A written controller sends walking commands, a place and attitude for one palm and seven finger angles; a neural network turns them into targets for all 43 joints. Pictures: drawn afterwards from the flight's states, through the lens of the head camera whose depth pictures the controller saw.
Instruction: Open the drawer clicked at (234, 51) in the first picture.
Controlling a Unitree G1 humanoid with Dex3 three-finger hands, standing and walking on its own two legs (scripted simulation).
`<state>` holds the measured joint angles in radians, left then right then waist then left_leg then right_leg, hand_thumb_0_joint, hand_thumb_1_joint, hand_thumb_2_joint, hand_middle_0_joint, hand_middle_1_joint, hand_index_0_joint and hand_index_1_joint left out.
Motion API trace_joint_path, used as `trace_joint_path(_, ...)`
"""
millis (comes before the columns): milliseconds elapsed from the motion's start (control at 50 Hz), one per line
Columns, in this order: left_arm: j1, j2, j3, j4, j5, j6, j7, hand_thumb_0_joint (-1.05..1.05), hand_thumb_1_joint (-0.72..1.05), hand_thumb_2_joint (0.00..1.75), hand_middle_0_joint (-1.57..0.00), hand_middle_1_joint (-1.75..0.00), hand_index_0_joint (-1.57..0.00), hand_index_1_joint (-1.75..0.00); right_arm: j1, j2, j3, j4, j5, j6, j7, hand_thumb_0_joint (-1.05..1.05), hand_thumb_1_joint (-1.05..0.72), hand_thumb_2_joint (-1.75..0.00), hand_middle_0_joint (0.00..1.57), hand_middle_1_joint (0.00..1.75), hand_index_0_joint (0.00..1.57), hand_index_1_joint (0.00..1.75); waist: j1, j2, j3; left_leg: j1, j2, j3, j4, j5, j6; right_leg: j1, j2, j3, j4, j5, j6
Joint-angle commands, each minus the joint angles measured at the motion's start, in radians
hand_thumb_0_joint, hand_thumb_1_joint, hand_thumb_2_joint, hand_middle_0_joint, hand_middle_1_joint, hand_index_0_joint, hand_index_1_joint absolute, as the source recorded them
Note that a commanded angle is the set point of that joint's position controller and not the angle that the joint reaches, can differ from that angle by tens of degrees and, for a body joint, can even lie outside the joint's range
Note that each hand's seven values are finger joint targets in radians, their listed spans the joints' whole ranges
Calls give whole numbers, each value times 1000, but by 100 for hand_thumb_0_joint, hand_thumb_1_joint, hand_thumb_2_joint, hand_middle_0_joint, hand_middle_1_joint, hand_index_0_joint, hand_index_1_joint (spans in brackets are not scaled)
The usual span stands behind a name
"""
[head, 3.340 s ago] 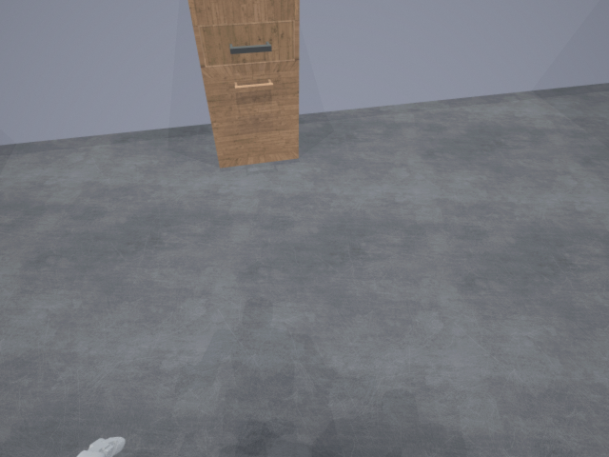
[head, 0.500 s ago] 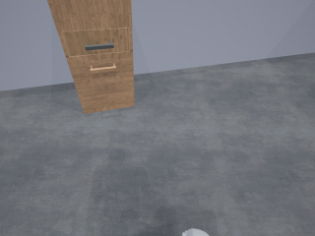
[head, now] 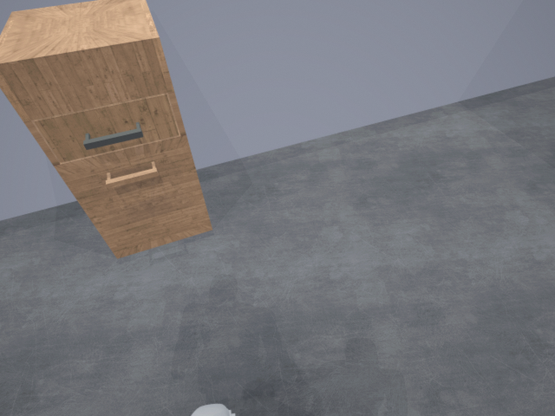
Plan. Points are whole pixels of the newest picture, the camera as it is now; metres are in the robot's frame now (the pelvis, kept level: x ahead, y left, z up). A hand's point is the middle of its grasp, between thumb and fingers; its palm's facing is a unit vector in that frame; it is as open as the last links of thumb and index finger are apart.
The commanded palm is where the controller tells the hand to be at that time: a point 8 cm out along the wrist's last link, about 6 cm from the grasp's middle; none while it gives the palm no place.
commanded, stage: walk to a spot facing it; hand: left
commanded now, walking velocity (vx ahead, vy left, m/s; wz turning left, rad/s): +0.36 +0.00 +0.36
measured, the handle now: (113, 134) +0.93 +0.56 -0.14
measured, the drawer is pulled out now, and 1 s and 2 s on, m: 0.00 0.00 0.00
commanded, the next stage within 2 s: turn to face it in 0.26 s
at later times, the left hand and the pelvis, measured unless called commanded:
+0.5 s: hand out of the picture +0.09 +0.21 -0.19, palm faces +0.29 -0.94 -0.17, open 7.4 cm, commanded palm none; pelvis +0.19 +0.06 -0.02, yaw +11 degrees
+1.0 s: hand (176, 333) +0.30 +0.21 -0.15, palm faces +0.34 -0.91 -0.25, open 7.4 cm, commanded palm none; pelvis +0.26 +0.01 +0.00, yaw +20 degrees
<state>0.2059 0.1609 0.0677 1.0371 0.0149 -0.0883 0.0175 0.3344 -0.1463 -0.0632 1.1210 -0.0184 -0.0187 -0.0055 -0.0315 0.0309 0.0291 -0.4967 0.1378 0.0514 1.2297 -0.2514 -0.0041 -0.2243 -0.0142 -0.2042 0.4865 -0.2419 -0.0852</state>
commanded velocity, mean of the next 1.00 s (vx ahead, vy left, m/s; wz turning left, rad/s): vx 0.11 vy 0.00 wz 0.32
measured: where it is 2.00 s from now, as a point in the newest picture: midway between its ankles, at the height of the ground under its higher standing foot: (244, 372)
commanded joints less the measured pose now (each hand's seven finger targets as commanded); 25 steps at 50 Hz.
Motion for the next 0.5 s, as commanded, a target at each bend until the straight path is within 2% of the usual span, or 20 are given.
trace_joint_path(0, 144, 67, -8, 20, 8, -11, -4, 0, 90, 90, -20, -30, -20, -30, 45, -12, -3, -45, -10, 5, 14, 0, -90, -90, 20, 30, 20, 30, 6, -111, 59, -111, 33, -25, -59, 91, -16, -5, -277, 171, -326, 130, -22)
trace_joint_path(40, 164, 71, -12, 32, 8, -15, -2, 0, 90, 90, -20, -30, -20, -30, -22, -19, -7, -77, -7, 5, 23, 0, -90, -90, 20, 30, 20, 30, 13, -106, 77, -161, 41, -24, -124, 121, -21, 33, -286, 153, -337, 145, -30)
trace_joint_path(120, 231, 76, -22, 53, 6, -19, 2, 0, 90, 90, -20, -30, -20, -30, -163, -30, 2, -133, -6, 1, 36, 0, -90, -90, 20, 30, 20, 30, 42, -116, 119, -220, 26, 13, -287, 150, -20, 140, -283, 87, -319, 318, -24)
trace_joint_path(160, 265, 81, -24, 65, 8, -18, 6, 0, 90, 90, -20, -30, -20, -30, -224, -28, 9, -154, -4, -3, 42, 0, -90, -90, 20, 30, 20, 30, 59, -98, 129, -213, 12, 40, -377, 146, -9, 196, -288, 62, -301, 410, -22)
trace_joint_path(220, 305, 91, -26, 79, 9, -9, 13, 0, 90, 90, -20, -30, -20, -30, -292, -32, 16, -183, -4, -5, 47, 0, -90, -90, 20, 30, 20, 30, 76, -103, 138, -166, -17, 75, -464, 119, 18, 255, -298, 33, -267, 563, -9)
trace_joint_path(240, 313, 99, -23, 85, 11, -6, 14, 0, 90, 90, -20, -30, -20, -30, -294, -37, 16, -185, -4, -6, 47, 0, -90, -90, 20, 30, 20, 30, 73, -98, 127, -140, -30, 90, -493, 94, 28, 281, -307, 20, -238, 627, -6)
trace_joint_path(280, 297, 130, -15, 76, 11, -3, 14, 0, 90, 90, -20, -30, -20, -30, -241, -55, 14, -183, -8, -10, 40, 0, -90, -90, 20, 30, 20, 30, 40, -107, 85, -25, -83, 137, -537, 39, 57, 300, -317, -17, -121, 857, 0)
trace_joint_path(300, 291, 150, -10, 69, 11, -2, 14, 0, 90, 90, -20, -30, -20, -30, -182, -70, 8, -172, -9, -13, 34, 0, -90, -90, 20, 30, 20, 30, 13, -116, 36, 62, -116, 152, -553, 12, 74, 304, -318, -30, -15, 963, 6)
trace_joint_path(320, 271, 169, -6, 60, 8, 0, 12, 0, 90, 90, -20, -30, -20, -30, -80, -96, 1, -150, -11, -16, 29, 0, -90, -90, 20, 30, 20, 30, -36, -120, -35, 189, -149, 158, -609, 30, 92, 284, -297, -64, 142, 989, 28)
trace_joint_path(340, 254, 161, -9, 50, 0, 4, 8, 0, 90, 90, -20, -30, -20, -30, 54, -148, -13, -116, -17, -17, 21, 0, -90, -90, 20, 30, 20, 30, -98, -65, -119, 449, -113, 97, -682, 184, 116, 118, -262, -75, 366, 817, 64)
trace_joint_path(360, 273, 120, -12, 16, -20, 6, -3, 0, 90, 90, -20, -30, -20, -30, 160, -262, -37, -105, -26, -22, 9, 0, -90, -90, 20, 30, 20, 30, -117, 154, -242, 707, 164, -279, -726, 507, 232, -170, -100, -84, 699, 144, 129)
trace_joint_path(380, 232, 85, -23, -27, -21, 7, -2, 0, 90, 90, -20, -30, -20, -30, 182, -319, -42, -93, 3, -20, -4, 0, -90, -90, 20, 30, 20, 30, -103, 187, -283, 748, 325, -502, -807, 772, 338, -323, -34, 62, 909, -355, 128)
trace_joint_path(400, 180, 103, -15, -41, -15, 19, 9, 0, 90, 90, -20, -30, -20, -30, 116, -296, -37, -100, 14, -18, -6, 0, -90, -90, 20, 30, 20, 30, -71, 32, -191, 627, 330, -414, -839, 677, 341, -348, -84, 143, 943, -325, 113)
trace_joint_path(420, 148, 65, -18, -46, -10, 23, 8, 0, 90, 90, -20, -30, -20, -30, 47, -250, -28, -121, 10, -31, -12, 0, -90, -90, 20, 30, 20, 30, -50, -8, -97, 517, 283, -359, -870, 630, 294, -393, -108, 154, 922, -248, 127)
trace_joint_path(440, 149, 58, -13, -33, -2, 33, 4, 0, 90, 90, -20, -30, -20, -30, -40, -200, -13, -146, 9, -34, -17, 0, -90, -90, 20, 30, 20, 30, -6, -20, -29, 379, 239, -289, -898, 558, 245, -369, -137, 177, 887, -196, 139)
trace_joint_path(460, 175, 48, -9, -15, 4, 48, 1, 0, 90, 90, -20, -30, -20, -30, -77, -167, 1, -153, 6, -39, -17, 0, -90, -90, 20, 30, 20, 30, 22, -12, -5, 278, 186, -213, -917, 548, 208, -297, -148, 183, 827, -155, 145)
trace_joint_path(480, 209, 37, -7, -4, 6, 64, 1, 0, 90, 90, -20, -30, -20, -30, -106, -154, 6, -154, 7, -41, -17, 0, -90, -90, 20, 30, 20, 30, 50, 25, 0, 222, 141, -150, -924, 571, 182, -243, -140, 176, 775, -129, 152)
